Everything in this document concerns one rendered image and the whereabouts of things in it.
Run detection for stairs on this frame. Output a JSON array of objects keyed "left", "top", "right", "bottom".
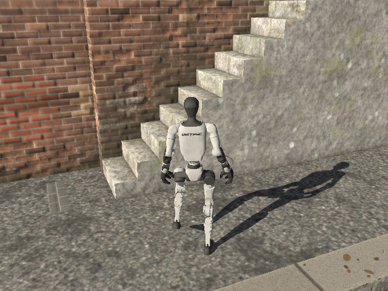
[{"left": 102, "top": 0, "right": 388, "bottom": 200}]

